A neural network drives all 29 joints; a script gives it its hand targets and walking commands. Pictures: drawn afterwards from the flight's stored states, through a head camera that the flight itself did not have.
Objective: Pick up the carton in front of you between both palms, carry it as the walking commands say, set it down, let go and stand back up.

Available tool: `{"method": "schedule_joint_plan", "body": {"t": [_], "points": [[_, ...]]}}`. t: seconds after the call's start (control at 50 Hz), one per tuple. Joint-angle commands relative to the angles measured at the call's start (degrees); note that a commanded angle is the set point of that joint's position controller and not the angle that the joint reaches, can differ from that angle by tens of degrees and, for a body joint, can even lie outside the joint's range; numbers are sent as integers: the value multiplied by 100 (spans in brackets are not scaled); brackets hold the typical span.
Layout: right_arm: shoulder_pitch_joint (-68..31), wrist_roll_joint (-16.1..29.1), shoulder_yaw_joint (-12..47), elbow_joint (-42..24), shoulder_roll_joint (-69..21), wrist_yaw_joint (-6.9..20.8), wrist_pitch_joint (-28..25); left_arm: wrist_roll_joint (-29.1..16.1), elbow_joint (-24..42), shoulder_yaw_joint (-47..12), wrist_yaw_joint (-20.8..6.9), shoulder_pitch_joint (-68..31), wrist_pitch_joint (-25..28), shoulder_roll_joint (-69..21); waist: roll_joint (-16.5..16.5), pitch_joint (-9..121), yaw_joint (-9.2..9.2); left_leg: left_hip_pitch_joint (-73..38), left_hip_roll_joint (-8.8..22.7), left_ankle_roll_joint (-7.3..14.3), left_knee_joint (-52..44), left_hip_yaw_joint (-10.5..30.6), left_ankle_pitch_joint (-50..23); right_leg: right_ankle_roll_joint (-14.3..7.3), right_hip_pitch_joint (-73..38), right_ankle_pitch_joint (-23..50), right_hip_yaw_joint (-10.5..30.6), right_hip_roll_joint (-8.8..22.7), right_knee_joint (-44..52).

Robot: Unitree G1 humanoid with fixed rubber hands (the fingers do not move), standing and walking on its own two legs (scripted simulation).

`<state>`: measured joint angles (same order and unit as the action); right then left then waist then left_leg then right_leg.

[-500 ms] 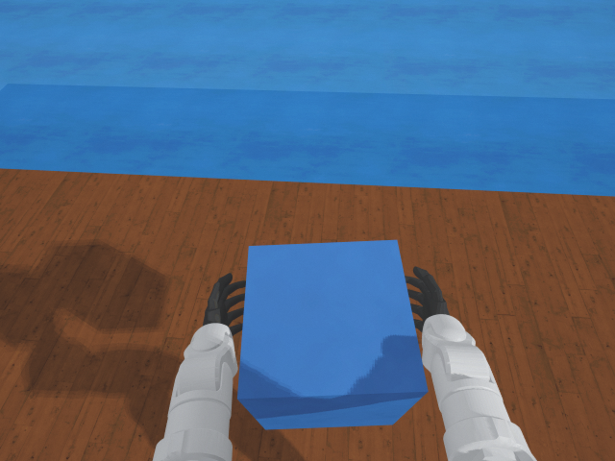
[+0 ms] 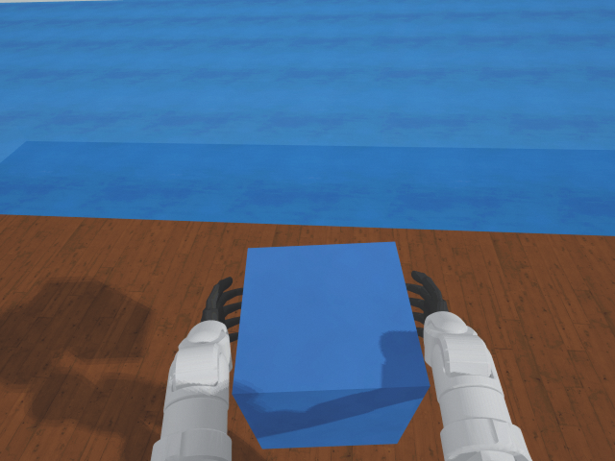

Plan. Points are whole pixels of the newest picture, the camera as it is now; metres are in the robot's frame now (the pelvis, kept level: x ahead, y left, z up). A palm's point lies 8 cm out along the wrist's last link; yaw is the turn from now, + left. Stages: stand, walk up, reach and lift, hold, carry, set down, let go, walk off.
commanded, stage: reach and lift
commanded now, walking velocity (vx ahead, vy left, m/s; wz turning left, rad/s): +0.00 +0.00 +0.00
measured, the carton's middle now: (325, 350) +0.29 +0.00 -0.04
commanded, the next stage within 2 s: hold in 0.74 s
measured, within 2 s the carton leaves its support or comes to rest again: neither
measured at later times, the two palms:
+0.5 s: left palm (214, 321) +0.30 +0.15 +0.03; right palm (434, 315) +0.29 -0.15 +0.03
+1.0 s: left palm (210, 316) +0.29 +0.15 +0.05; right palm (437, 307) +0.29 -0.15 +0.05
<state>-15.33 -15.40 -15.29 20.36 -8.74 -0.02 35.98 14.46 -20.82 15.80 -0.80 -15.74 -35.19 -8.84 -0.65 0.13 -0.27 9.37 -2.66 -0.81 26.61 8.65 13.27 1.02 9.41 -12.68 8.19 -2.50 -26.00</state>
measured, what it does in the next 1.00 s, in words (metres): stands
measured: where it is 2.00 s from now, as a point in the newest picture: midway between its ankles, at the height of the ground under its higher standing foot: outside the picture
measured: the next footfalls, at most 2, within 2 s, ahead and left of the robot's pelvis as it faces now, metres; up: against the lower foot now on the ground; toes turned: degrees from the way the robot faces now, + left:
none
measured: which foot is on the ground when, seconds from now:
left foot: down 0.00-1.00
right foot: down 0.00-1.00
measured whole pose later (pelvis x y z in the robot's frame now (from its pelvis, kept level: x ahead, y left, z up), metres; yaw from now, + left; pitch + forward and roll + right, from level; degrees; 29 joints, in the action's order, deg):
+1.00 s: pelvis +0.02 +0.00 +0.01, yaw +0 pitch -6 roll +0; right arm -11.0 -13.6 -10.4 8.4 -7.9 -0.3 44.0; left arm 13.1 -9.6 10.7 -0.7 -12.3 -43.2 -8.1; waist -0.5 -1.3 0.3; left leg 2.2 -1.9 -0.7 20.1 8.4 11.5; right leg 0.7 1.9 -10.9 7.5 -2.1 -19.2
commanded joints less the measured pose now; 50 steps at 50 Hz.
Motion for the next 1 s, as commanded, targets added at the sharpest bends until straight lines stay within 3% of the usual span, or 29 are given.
{"method": "schedule_joint_plan", "body": {"t": [0.0, 0.02, 0.04, 0.12, 0.16, 0.18, 0.24, 0.26, 0.28, 0.36, 0.38, 0.4, 0.44, 0.46, 0.52, 0.54, 0.56, 0.58, 0.66, 0.7, 0.76, 0.78, 0.8, 0.84, 0.86, 0.88, 0.9, 0.94, 0.98], "points": [[-3605, 1239, 3177, 81, -5445, 1446, -237, -1048, -50, -3059, -1375, -3415, 179, -5412, 196, 959, 170, 215, -250, 67, -499, -573, 473, -83, -113, -517, -553, -287, 404], [-3280, 1177, 3243, 135, -5577, 1416, -189, -1157, -36, -3053, -1425, -3503, 205, -5436, 222, 1224, -56, 315, -311, 71, -336, -622, 344, -31, -503, -374, -410, -194, 456], [-3555, 1309, 3180, 145, -5674, 1426, -260, -1178, -155, -3248, -1439, -3595, 205, -5492, -4, 1383, -7, 297, -288, 78, -438, -575, 62, -20, -634, 145, -454, -234, 309], [-3942, 1280, 3305, -93, -5264, 1437, -312, -1267, -635, -3252, -1371, -3436, 144, -5935, 179, 1361, -152, -115, -233, -8, -527, -431, 292, -71, -315, -264, -567, -306, 358], [-3583, 1176, 3002, 61, -5316, 1478, -180, -1162, -183, -3021, -1345, -3490, 109, -5613, 141, 1358, -91, 44, -236, 20, -513, -499, 240, -60, -397, -231, -571, -291, 414], [-3732, 1289, 3128, 238, -5366, 1472, -127, -998, -484, -2838, -1331, -3346, 87, -5589, 73, 1092, 176, -56, -250, 44, -531, -557, 54, -47, -238, -164, -589, -301, 465], [-3240, 1114, 2974, 435, -5530, 1415, -102, -1071, -416, -3014, -1303, -3421, 34, -5490, 141, 1078, -128, -271, -260, 20, -560, -506, -245, -24, -276, 284, -498, -283, 470], [-3152, 1298, 3233, -177, -5482, 1468, -123, -1076, 21, -3037, -1321, -2777, 29, -5463, -14, 1381, 209, -312, -320, -1, -516, -521, -932, 63, -643, 821, -522, -313, 481], [-2922, 1333, 3134, -80, -5375, 1461, -77, -1191, 48, -3271, -1295, -2812, -22, -5476, -8, 1648, -74, -682, -295, -42, -610, -494, -1457, 82, -576, 1303, -589, -362, 500], [-2507, 1161, 3209, -57, -5339, 1420, 26, -1172, 445, -3196, -1227, -2557, -31, -5367, 158, 1207, 149, -540, -253, -75, -657, -458, -1380, 10, -679, 1210, -499, -344, 636], [-2520, 1353, 3630, -805, -5252, 1388, -79, -1403, 474, -3612, -1249, -2429, -46, -5592, 147, 1528, -138, -821, -315, -109, -636, -505, -1570, 40, -816, 1411, -548, -410, 605], [-2637, 1311, 3522, -809, -5290, 1389, -81, -1348, 468, -3439, -1260, -2456, -38, -5559, 101, 1676, 61, -764, -324, -76, -677, -471, -1568, 62, -928, 1398, -557, -429, 572], [-2681, 1358, 3541, -622, -5499, 1367, -87, -1386, 494, -3675, -1312, -2754, -15, -5545, 117, 1467, -191, -658, -399, -94, -646, -533, -1271, 53, -817, 1267, -486, -383, 631], [-2368, 1369, 3608, -625, -5536, 1324, 4, -1294, 734, -3487, -1303, -2570, -49, -5295, 59, 1316, 122, -542, -349, -46, -716, -560, -1270, 59, -983, 1446, -435, -326, 669], [-2489, 1329, 3318, -746, -5142, 1291, 74, -1262, 519, -3329, -1246, -2211, -140, -5283, 88, 1307, -10, -518, -258, -4, -765, -368, -1545, 37, -975, 1491, -464, -391, 600], [-2409, 1330, 3460, -744, -5133, 1282, 122, -1235, 411, -3337, -1231, -2162, -178, -5219, 125, 1148, 200, -537, -265, 2, -773, -445, -1178, 40, -1020, 1148, -447, -343, 640], [-2434, 1471, 3644, -700, -5360, 1312, 78, -1340, 710, -3549, -1214, -2535, -182, -5326, -174, 1146, 47, -521, -334, -79, -688, -474, -1059, 8, -947, 1033, -407, -330, 641], [-2336, 1501, 3592, -896, -5277, 1321, 74, -1532, 900, -3721, -1223, -2527, -170, -5372, 66, 1456, -67, -488, -303, -82, -767, -471, -1503, 13, -1168, 1493, -486, -444, 614], [-2474, 1442, 3505, -1119, -5064, 1277, 184, -1123, 909, -3453, -1180, -2126, -317, -5194, -149, 1195, 122, -510, -331, -64, -735, -496, -1346, 1, -1183, 1330, -385, -332, 701], [-2384, 1409, 3641, -1278, -5063, 1275, 205, -1407, 1027, -3582, -1168, -2146, -265, -5314, 174, 1508, 49, -938, -278, -35, -754, -400, -1641, 56, -909, 1519, -475, -404, 640], [-2637, 1402, 3426, -884, -5060, 1239, 192, -1324, 1140, -3625, -1134, -2983, -272, -5231, -198, 1242, -113, -797, -310, -117, -613, -469, -1437, -33, -952, 1221, -405, -328, 671], [-2699, 1626, 3874, -1469, -5154, 1223, 200, -1562, 1200, -3991, -1142, -2680, -311, -5433, 20, 1627, -78, -975, -341, -118, -668, -455, -1956, 54, -1072, 1775, -488, -412, 672], [-2479, 1553, 3757, -1189, -5163, 1227, 357, -1560, 1018, -3829, -1109, -2221, -446, -5400, 255, 1463, 2, -659, -318, -87, -703, -334, -1929, 69, -1369, 1860, -457, -371, 605], [-2253, 1543, 3647, -1373, -5030, 1215, 490, -1443, 1194, -3596, -1099, -2024, -549, -5062, 234, 1535, 83, -848, -303, -24, -817, -385, -2012, 107, -1394, 2116, -444, -360, 693], [-2129, 1622, 3911, -1640, -5125, 1188, 502, -1422, 1526, -3825, -1116, -2056, -599, -5053, -192, 1498, 79, -847, -338, -68, -797, -440, -2097, 69, -1403, 2145, -383, -320, 744], [-1973, 1634, 3907, -1675, -4910, 1180, 583, -1529, 1448, -3825, -1092, -1799, -679, -5168, -82, 1132, -37, -715, -373, -125, -840, -462, -1919, 36, -1412, 1972, -358, -274, 871], [-2083, 1561, 3838, -1613, -4960, 1194, 656, -1424, 1196, -3654, -1086, -1772, -748, -5090, 186, 991, 135, -684, -346, -71, -928, -361, -1847, 62, -1269, 1856, -369, -307, 852], [-2150, 1576, 3703, -1503, -4760, 1171, 662, -1327, 1110, -3501, -1142, -1896, -760, -4949, -55, 784, 59, -614, -329, -85, -843, -489, -1281, 17, -1140, 1120, -408, -301, 898], [-2061, 1532, 3816, -1578, -5120, 1230, 630, -1439, 1631, -3693, -1197, -2217, -658, -4925, 133, 1062, 107, -717, -357, -48, -885, -573, -1133, 60, -1267, 1247, -489, -343, 914]]}}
